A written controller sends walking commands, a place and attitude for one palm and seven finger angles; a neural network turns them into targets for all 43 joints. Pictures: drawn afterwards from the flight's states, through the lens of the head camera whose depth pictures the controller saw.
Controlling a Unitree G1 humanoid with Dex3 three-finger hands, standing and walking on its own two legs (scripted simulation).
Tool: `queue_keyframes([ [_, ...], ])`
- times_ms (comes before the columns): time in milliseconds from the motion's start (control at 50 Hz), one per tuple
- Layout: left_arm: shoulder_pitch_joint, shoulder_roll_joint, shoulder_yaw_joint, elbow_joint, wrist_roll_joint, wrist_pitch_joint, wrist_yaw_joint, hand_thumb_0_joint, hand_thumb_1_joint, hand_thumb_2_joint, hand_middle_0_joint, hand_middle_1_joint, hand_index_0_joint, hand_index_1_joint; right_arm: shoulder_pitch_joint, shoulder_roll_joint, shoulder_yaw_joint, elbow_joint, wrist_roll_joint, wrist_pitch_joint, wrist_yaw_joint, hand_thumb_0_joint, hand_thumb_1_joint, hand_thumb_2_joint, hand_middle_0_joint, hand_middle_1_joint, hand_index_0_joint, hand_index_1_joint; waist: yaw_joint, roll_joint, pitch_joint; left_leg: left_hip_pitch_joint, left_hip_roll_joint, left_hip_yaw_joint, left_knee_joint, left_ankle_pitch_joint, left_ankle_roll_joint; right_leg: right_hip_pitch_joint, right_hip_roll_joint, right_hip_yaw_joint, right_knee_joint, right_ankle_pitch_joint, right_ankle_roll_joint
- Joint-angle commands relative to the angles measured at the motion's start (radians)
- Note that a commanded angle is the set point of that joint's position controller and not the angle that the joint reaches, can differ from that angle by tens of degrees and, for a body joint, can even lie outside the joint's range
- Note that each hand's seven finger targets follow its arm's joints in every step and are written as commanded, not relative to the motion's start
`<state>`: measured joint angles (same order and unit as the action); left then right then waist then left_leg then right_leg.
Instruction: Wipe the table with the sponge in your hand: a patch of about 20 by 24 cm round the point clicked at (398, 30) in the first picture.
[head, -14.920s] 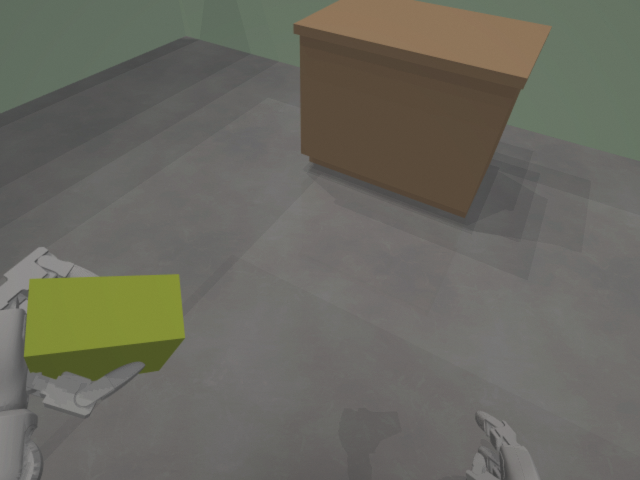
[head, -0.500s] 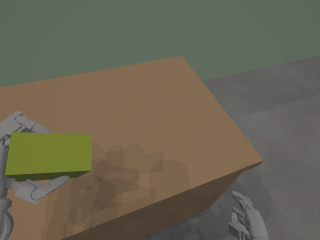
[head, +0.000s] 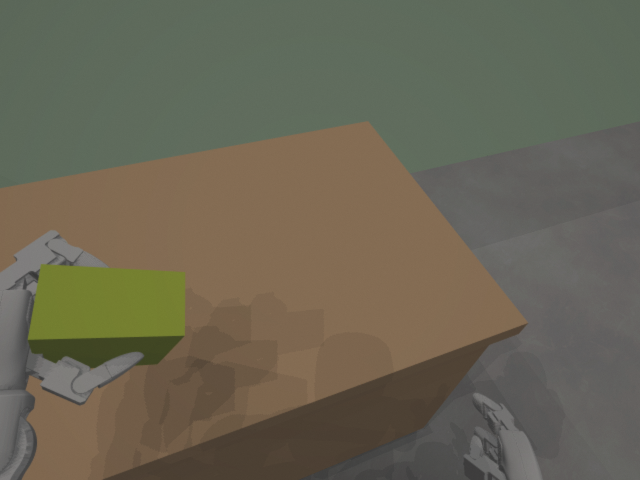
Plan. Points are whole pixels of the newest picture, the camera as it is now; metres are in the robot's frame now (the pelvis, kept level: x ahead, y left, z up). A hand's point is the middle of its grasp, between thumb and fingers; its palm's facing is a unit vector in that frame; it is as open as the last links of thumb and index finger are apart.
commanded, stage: look again from close up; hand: left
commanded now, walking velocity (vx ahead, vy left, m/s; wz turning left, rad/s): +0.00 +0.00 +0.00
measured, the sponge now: (129, 322) +0.23 +0.22 +0.13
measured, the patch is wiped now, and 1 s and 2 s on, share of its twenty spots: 0.00 0.00 0.00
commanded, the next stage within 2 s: shuffle to correct the standing spot in 0.28 s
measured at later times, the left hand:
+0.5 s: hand (49, 320) +0.22 +0.28 +0.15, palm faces +0.38 -0.81 -0.45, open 10.3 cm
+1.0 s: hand (111, 400) +0.15 +0.19 +0.16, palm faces +0.31 -0.86 -0.40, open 10.3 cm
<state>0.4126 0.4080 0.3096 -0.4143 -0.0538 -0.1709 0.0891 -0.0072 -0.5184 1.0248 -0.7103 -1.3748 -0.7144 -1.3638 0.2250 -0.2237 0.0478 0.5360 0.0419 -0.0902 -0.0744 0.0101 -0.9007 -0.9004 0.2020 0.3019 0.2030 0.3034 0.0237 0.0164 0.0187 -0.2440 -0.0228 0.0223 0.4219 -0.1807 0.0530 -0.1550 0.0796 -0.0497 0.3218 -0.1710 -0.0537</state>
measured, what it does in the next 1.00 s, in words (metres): lifts its left foot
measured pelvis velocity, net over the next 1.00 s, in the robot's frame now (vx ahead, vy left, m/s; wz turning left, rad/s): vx -0.07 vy -0.04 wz -0.01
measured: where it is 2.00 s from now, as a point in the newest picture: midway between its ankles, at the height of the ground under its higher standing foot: outside the picture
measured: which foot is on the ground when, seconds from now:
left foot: down 0.00-0.84, up 0.86-1.00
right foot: down 0.00-1.00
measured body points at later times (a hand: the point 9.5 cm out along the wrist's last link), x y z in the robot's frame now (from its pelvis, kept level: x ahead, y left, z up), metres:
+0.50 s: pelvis -0.01 +0.01 -0.01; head +0.04 +0.03 +0.44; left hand +0.19 +0.32 +0.18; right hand +0.16 -0.22 -0.09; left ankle +0.03 +0.08 -0.74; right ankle +0.00 -0.08 -0.74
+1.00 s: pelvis -0.07 -0.04 -0.01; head -0.03 -0.04 +0.44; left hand +0.13 +0.23 +0.18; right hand +0.09 -0.28 -0.10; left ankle -0.09 +0.12 -0.72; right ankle +0.00 -0.08 -0.74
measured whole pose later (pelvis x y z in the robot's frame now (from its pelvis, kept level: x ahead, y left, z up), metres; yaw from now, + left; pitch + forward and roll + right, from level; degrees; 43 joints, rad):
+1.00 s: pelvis -0.07 -0.04 -0.01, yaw +0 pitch +2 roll +3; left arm 0.48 0.41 0.34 -0.57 -0.10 -0.16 0.13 -0.01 -0.52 1.03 -0.71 -1.37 -0.71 -1.36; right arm 0.23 -0.23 0.02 0.57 0.03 -0.11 -0.04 0.01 -0.90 -0.90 0.20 0.30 0.20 0.30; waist 0.01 -0.07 0.05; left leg -0.37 -0.01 -0.01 0.74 -0.38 0.00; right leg -0.41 0.02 -0.08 0.52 -0.16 -0.12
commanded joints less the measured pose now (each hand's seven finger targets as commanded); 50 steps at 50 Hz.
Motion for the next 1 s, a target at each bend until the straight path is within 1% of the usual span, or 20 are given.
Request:
queue_keyframes([
  [0,-0.482,0.357,0.326,-0.074,0.02,-0.122,0.023,0.0,0.1,1.3,-1.2,-1.6,-1.2,-1.6,-0.074,-0.097,-0.027,-0.099,-0.014,-0.098,0.004,0.0,-0.9,-0.9,0.2,0.3,0.2,0.3,-0.015,-0.036,-0.043,-0.001,0.107,-0.15,-0.085,-0.058,-0.013,-0.103,-0.127,0.102,-0.004,-0.199,0.031],
  [40,-0.315,0.316,0.266,-0.05,-0.002,-0.114,0.01,0.0,0.1,1.3,-1.2,-1.6,-1.2,-1.6,-0.066,-0.159,-0.065,-0.126,-0.028,-0.1,0.03,0.0,-0.9,-0.9,0.2,0.3,0.2,0.3,0.015,-0.034,-0.108,0.08,0.088,-0.127,-0.006,-0.015,-0.02,-0.148,-0.166,0.202,-0.025,-0.084,-0.004],
  [80,-0.132,0.222,0.199,-0.107,-0.013,-0.123,-0.01,0.0,0.1,1.3,-1.2,-1.6,-1.2,-1.6,-0.029,-0.154,-0.071,-0.122,-0.03,-0.103,0.056,0.0,-0.9,-0.9,0.2,0.3,0.2,0.3,0.018,0.059,-0.18,0.092,0.099,-0.115,-0.001,0.025,-0.025,-0.106,-0.178,0.188,0.023,-0.011,0.0],
  [160,0.077,0.115,0.116,-0.23,-0.027,-0.121,-0.003,0.0,0.1,1.3,-1.2,-1.6,-1.2,-1.6,-0.064,-0.14,-0.072,-0.116,-0.014,-0.121,0.094,0.0,-0.9,-0.9,0.2,0.3,0.2,0.3,0.024,0.041,-0.194,0.135,0.104,-0.121,-0.026,0.133,-0.012,-0.091,-0.159,0.144,0.08,0.084,0.016],
  [220,0.016,0.207,0.207,-0.227,-0.017,-0.116,0.017,0.0,0.1,1.3,-1.2,-1.6,-1.2,-1.6,-0.062,-0.155,-0.083,-0.106,-0.022,-0.108,0.068,0.0,-0.9,-0.9,0.2,0.3,0.2,0.3,0.019,-0.06,-0.15,0.08,0.116,-0.135,-0.048,0.131,-0.043,-0.089,-0.167,0.114,0.065,0.076,0.022],
  [260,-0.061,0.31,0.289,-0.275,-0.01,-0.122,0.033,0.0,0.1,1.3,-1.2,-1.6,-1.2,-1.6,-0.084,-0.163,-0.082,-0.103,-0.023,-0.095,0.05,0.0,-0.9,-0.9,0.2,0.3,0.2,0.3,0.007,-0.004,-0.175,0.097,0.115,-0.148,-0.058,0.128,-0.049,-0.082,-0.156,0.126,0.096,0.053,0.017],
  [400,-0.135,0.258,0.207,-0.343,-0.018,-0.116,0.038,0.0,0.1,1.3,-1.2,-1.6,-1.2,-1.6,-0.05,-0.134,-0.076,-0.103,-0.018,-0.098,0.037,0.0,-0.9,-0.9,0.2,0.3,0.2,0.3,0.014,0.162,-0.191,0.102,0.13,-0.165,-0.03,0.256,-0.064,-0.041,-0.169,0.104,0.111,0.101,0.012],
  [500,-0.058,0.171,0.152,-0.322,-0.024,-0.111,0.03,0.0,0.1,1.3,-1.2,-1.6,-1.2,-1.6,-0.025,-0.14,-0.092,-0.109,-0.014,-0.115,0.048,0.0,-0.9,-0.9,0.2,0.3,0.2,0.3,0.019,0.093,-0.187,0.168,0.2,-0.195,-0.029,0.489,-0.065,-0.129,-0.154,0.085,0.158,-0.018,0.033],
  [560,-0.009,0.179,0.2,-0.223,-0.023,-0.088,0.032,0.0,0.1,1.3,-1.2,-1.6,-1.2,-1.6,-0.055,-0.13,-0.095,-0.108,-0.017,-0.104,0.045,0.0,-0.9,-0.9,0.2,0.3,0.2,0.3,0.028,0.052,-0.178,0.171,0.235,-0.19,-0.055,0.471,-0.06,-0.177,-0.146,0.085,0.195,-0.108,0.042],
  [580,-0.023,0.133,0.158,-0.205,-0.027,-0.087,0.022,0.0,0.1,1.3,-1.2,-1.6,-1.2,-1.6,-0.039,-0.126,-0.088,-0.113,-0.027,-0.089,0.046,0.0,-0.9,-0.9,0.2,0.3,0.2,0.3,0.021,0.014,-0.162,0.122,0.24,-0.19,-0.067,0.429,-0.052,-0.164,-0.143,0.072,0.198,-0.114,0.049],
  [660,-0.059,0.203,0.223,-0.24,-0.029,-0.084,0.02,0.0,0.1,1.3,-1.2,-1.6,-1.2,-1.6,-0.068,-0.124,-0.09,-0.137,-0.027,-0.076,0.038,0.0,-0.9,-0.9,0.2,0.3,0.2,0.3,0.027,0.032,-0.146,0.068,0.263,-0.197,-0.081,0.314,-0.033,-0.18,-0.139,0.098,0.22,-0.145,0.042],
  [680,-0.073,0.157,0.177,-0.25,-0.033,-0.089,0.01,0.0,0.1,1.3,-1.2,-1.6,-1.2,-1.6,-0.062,-0.114,-0.082,-0.144,-0.037,-0.067,0.04,0.0,-0.9,-0.9,0.2,0.3,0.2,0.3,0.023,0.02,-0.152,0.024,0.267,-0.194,-0.086,0.249,-0.019,-0.153,-0.141,0.083,0.224,-0.149,0.051],
  [700,-0.103,0.185,0.191,-0.296,-0.034,-0.096,0.01,0.0,0.1,1.3,-1.2,-1.6,-1.2,-1.6,-0.067,-0.117,-0.087,-0.161,-0.031,-0.072,0.038,0.0,-0.9,-0.9,0.2,0.3,0.2,0.3,0.023,0.047,-0.135,-0.001,0.272,-0.198,-0.072,0.205,-0.01,-0.154,-0.15,0.095,0.211,-0.138,0.045],
  [760,-0.092,0.218,0.226,-0.351,-0.033,-0.102,0.013,0.0,0.1,1.3,-1.2,-1.6,-1.2,-1.6,-0.087,-0.12,-0.085,-0.166,-0.032,-0.077,0.04,0.0,-0.9,-0.9,0.2,0.3,0.2,0.3,0.03,0.051,-0.152,-0.038,0.218,-0.168,0.008,0.036,-0.013,-0.139,-0.178,0.16,0.121,0.004,0.013],
  [780,-0.093,0.153,0.163,-0.372,-0.042,-0.108,0.007,0.0,0.1,1.3,-1.2,-1.6,-1.2,-1.6,-0.073,-0.11,-0.084,-0.168,-0.032,-0.073,0.043,0.0,-0.9,-0.9,0.2,0.3,0.2,0.3,0.018,0.024,-0.17,-0.048,0.181,-0.146,0.061,-0.05,-0.02,-0.138,-0.206,0.175,0.095,0.05,-0.006],
  [840,-0.037,0.182,0.175,-0.386,-0.063,-0.086,0.035,0.0,0.1,1.3,-1.2,-1.6,-1.2,-1.6,-0.029,-0.107,-0.092,-0.157,-0.006,-0.082,0.041,0.0,-0.9,-0.9,0.2,0.3,0.2,0.3,0.008,-0.076,-0.212,-0.009,0.041,-0.063,0.443,-0.228,-0.057,-0.249,-0.457,0.428,-0.075,-0.119,-0.116],
  [860,0.009,0.225,0.225,-0.355,-0.062,-0.058,0.056,0.0,0.1,1.3,-1.2,-1.6,-1.2,-1.6,-0.036,-0.113,-0.087,-0.139,-0.004,-0.075,0.038,0.0,-0.9,-0.9,0.2,0.3,0.2,0.3,0.018,-0.071,-0.216,-0.03,0.04,-0.082,0.504,-0.228,-0.061,-0.247,-0.48,0.465,-0.096,-0.134,-0.14],
  [880,0.002,0.164,0.169,-0.386,-0.064,-0.042,0.06,0.0,0.1,1.3,-1.2,-1.6,-1.2,-1.6,-0.045,-0.097,-0.069,-0.145,-0.009,-0.067,0.041,0.0,-0.9,-0.9,0.2,0.3,0.2,0.3,0.007,-0.06,-0.223,-0.079,0.041,-0.09,0.493,-0.219,-0.057,-0.186,-0.473,0.417,-0.073,-0.113,-0.141],
  [960,0.055,0.246,0.252,-0.29,-0.047,-0.028,0.094,0.0,0.1,1.3,-1.2,-1.6,-1.2,-1.6,-0.077,-0.105,-0.069,-0.101,-0.005,-0.078,0.011,0.0,-0.9,-0.9,0.2,0.3,0.2,0.3,-0.006,-0.037,-0.145,-0.057,0.048,-0.053,0.19,-0.198,-0.038,-0.146,-0.4,0.347,-0.045,-0.16,-0.064],
  [980,0.082,0.188,0.219,-0.263,-0.041,-0.029,0.094,0.0,0.1,1.3,-1.2,-1.6,-1.2,-1.6,-0.065,-0.095,-0.068,-0.092,-0.011,-0.078,0.01,0.0,-0.9,-0.9,0.2,0.3,0.2,0.3,-0.007,-0.054,-0.146,-0.04,0.033,-0.031,0.105,-0.184,-0.03,-0.107,-0.363,0.296,-0.037,-0.166,-0.038],
])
